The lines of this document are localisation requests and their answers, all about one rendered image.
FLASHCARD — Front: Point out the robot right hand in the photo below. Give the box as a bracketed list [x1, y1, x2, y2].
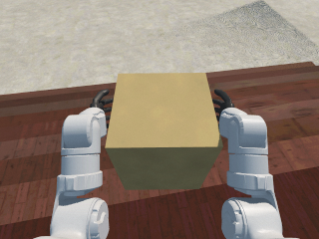
[212, 89, 235, 128]

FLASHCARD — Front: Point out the left robot forearm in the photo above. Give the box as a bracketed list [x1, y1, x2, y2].
[50, 108, 107, 235]

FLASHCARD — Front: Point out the robot left hand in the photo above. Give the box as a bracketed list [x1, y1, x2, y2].
[90, 89, 114, 128]

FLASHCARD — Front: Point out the right robot forearm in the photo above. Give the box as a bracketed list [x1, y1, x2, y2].
[219, 108, 283, 234]

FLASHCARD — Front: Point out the carton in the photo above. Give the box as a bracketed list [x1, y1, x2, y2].
[105, 73, 223, 190]

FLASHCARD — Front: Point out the robot left upper arm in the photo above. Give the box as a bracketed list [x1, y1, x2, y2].
[33, 197, 110, 239]

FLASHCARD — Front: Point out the robot right upper arm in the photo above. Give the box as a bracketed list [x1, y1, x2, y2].
[221, 197, 299, 239]

